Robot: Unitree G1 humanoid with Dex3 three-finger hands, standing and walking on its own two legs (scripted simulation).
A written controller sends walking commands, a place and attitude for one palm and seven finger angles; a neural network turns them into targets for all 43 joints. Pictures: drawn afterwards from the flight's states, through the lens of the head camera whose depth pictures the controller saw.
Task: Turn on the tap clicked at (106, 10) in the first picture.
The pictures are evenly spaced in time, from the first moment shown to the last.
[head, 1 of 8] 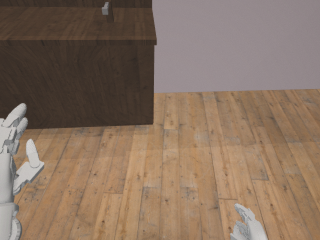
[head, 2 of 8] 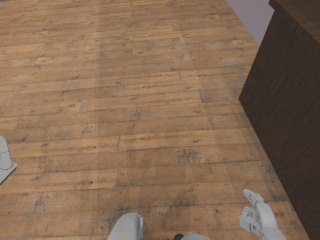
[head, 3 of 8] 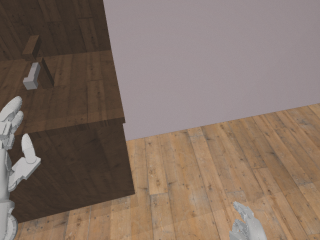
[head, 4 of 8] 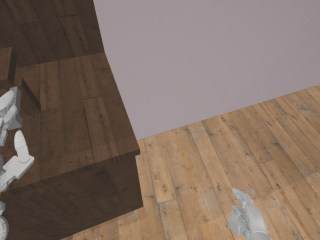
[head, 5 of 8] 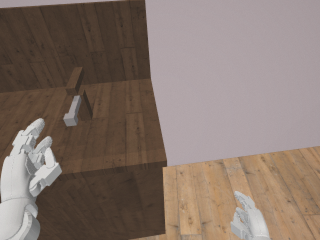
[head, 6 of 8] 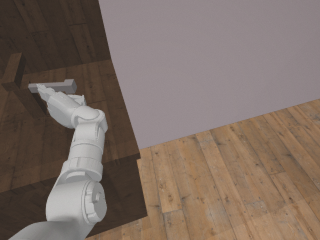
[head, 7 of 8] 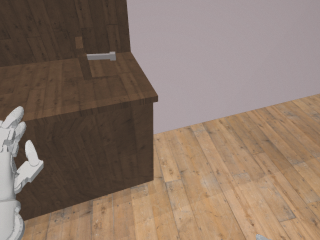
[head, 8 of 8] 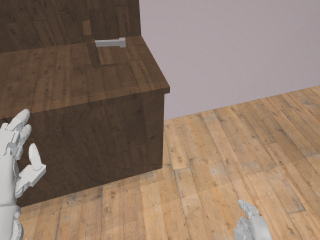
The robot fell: no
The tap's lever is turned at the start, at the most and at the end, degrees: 0 78 78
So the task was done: yes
